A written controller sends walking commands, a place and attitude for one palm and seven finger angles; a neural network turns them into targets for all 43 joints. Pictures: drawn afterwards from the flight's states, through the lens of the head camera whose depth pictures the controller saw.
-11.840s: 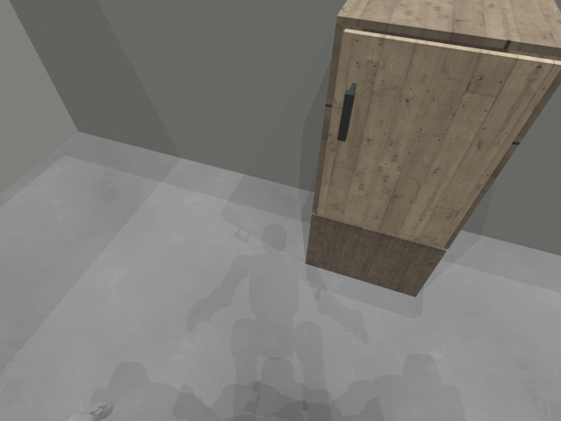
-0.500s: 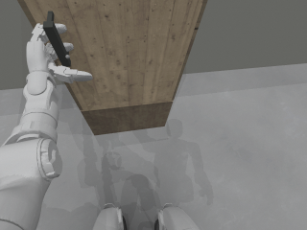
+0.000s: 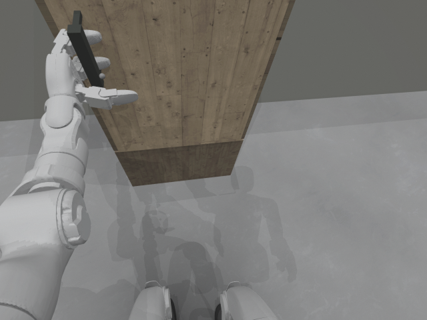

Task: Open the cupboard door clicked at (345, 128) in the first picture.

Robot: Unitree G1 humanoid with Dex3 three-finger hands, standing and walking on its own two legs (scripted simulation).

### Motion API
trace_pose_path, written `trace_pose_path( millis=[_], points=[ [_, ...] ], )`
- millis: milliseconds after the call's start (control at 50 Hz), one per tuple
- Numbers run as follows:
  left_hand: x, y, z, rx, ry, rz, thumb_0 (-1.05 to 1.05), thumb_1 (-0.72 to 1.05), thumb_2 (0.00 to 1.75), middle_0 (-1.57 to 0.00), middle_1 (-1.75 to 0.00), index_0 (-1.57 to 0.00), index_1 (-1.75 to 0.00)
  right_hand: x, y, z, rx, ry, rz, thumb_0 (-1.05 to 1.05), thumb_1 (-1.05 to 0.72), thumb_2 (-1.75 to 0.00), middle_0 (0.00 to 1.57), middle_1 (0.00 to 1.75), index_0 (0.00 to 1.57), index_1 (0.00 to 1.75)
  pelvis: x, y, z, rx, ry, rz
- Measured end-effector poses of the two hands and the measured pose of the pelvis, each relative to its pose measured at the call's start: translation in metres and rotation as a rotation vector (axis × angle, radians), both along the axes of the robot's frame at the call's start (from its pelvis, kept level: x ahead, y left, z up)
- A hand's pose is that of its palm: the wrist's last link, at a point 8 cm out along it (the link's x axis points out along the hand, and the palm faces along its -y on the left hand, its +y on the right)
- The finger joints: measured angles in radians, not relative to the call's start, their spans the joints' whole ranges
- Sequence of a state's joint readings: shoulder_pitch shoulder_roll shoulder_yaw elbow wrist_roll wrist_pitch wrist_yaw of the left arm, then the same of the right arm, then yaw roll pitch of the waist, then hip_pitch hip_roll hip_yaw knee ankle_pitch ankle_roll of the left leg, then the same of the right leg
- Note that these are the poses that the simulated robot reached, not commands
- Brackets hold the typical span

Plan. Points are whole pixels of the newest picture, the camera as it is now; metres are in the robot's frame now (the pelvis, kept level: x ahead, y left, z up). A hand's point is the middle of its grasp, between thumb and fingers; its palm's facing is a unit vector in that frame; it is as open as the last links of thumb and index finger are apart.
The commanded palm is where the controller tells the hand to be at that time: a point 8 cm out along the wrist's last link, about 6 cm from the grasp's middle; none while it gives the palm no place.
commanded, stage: close the thumb around the handle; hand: left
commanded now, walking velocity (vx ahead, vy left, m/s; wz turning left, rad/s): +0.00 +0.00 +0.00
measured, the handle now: (88, 52) +0.60 +0.17 +0.09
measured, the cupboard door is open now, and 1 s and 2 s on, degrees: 0 7 41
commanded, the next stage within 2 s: pull the door open along its arc in 0.50 s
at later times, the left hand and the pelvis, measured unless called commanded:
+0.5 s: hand (101, 75) +0.54 +0.14 +0.09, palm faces +0.07 -1.00 +0.00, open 5.8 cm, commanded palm +0.51 +0.19 +0.09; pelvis +0.00 +0.00 +0.00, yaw +0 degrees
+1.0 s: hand (105, 97) +0.49 +0.14 +0.09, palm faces +0.03 -1.00 +0.00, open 5.9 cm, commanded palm +0.42 +0.19 +0.09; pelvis +0.02 +0.00 +0.02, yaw -1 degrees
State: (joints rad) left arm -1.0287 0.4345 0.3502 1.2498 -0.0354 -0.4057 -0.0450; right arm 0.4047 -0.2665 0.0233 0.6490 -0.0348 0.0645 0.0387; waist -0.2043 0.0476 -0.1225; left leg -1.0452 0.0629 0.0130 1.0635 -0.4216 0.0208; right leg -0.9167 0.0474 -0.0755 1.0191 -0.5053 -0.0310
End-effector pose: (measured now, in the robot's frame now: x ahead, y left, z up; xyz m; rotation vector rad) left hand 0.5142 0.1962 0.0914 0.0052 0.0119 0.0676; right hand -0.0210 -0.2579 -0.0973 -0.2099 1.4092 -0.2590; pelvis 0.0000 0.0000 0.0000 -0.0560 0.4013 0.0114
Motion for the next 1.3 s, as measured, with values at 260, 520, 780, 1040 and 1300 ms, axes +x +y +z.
trace_pose_path(
  millis=[260, 520, 780, 1040, 1300],
  points=[
    [-0.002, 0.004, 0.003, 0.010, 0.000, 0.003, 0.00, 0.31, 0.65, -0.36, -1.28, -0.36, -1.29, -0.010, 0.008, 0.001, 0.023, 0.025, -0.025, 0.01, -0.91, -0.90, 0.20, 0.30, 0.21, 0.30, 0.003, 0.001, 0.003, 0.002, -0.006, -0.008],
    [-0.001, 0.001, 0.002, 0.000, -0.010, 0.001, 0.01, 0.73, 0.84, -0.36, -1.32, -0.35, -1.33, -0.004, 0.002, 0.002, 0.006, 0.016, -0.014, 0.01, -0.91, -0.90, 0.20, 0.30, 0.21, 0.30, 0.003, 0.002, 0.002, 0.001, -0.003, -0.006],
    [-0.004, 0.000, 0.002, 0.002, -0.009, 0.001, 0.01, 0.74, 0.83, -0.35, -1.33, -0.34, -1.34, 0.001, 0.003, 0.002, 0.012, 0.001, -0.013, 0.01, -0.91, -0.90, 0.20, 0.30, 0.21, 0.30, 0.003, 0.001, 0.003, 0.004, -0.004, -0.008],
    [-0.061, -0.012, 0.000, -0.006, -0.035, -0.045, 0.00, 0.73, 0.78, -0.34, -1.33, -0.31, -1.33, 0.050, 0.007, 0.009, 0.076, -0.126, -0.008, 0.01, -0.91, -0.90, 0.20, 0.30, 0.21, 0.30, 0.020, 0.000, 0.019, 0.026, -0.066, -0.029],
    [-0.150, -0.068, -0.001, -0.054, -0.049, 0.225, 0.00, 0.70, 0.80, -0.34, -1.32, -0.34, -1.28, 0.164, 0.015, 0.019, 0.119, -0.414, 0.189, 0.01, -0.91, -0.90, 0.20, 0.30, 0.20, 0.30, 0.019, -0.009, 0.023, 0.048, -0.143, -0.002]
  ],
)
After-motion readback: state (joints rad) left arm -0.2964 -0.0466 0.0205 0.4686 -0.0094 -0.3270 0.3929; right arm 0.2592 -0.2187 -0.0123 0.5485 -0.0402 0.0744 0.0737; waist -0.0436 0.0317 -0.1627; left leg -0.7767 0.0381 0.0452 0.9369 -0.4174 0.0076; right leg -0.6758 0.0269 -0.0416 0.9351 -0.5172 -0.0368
